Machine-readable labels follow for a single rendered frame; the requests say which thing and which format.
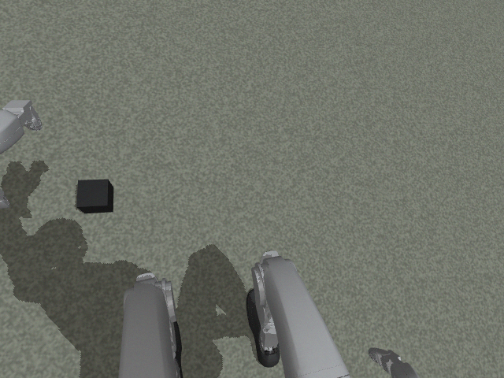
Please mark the left robot hand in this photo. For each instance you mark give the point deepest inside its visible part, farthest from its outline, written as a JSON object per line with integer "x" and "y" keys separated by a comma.
{"x": 15, "y": 115}

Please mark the right robot foot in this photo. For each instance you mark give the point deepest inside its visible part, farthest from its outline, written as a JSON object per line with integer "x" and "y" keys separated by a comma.
{"x": 266, "y": 358}

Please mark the cube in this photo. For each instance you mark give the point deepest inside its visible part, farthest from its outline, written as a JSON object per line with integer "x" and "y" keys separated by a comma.
{"x": 95, "y": 196}

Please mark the right robot hand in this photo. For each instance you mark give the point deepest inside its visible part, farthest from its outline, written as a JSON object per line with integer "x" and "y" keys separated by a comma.
{"x": 392, "y": 363}

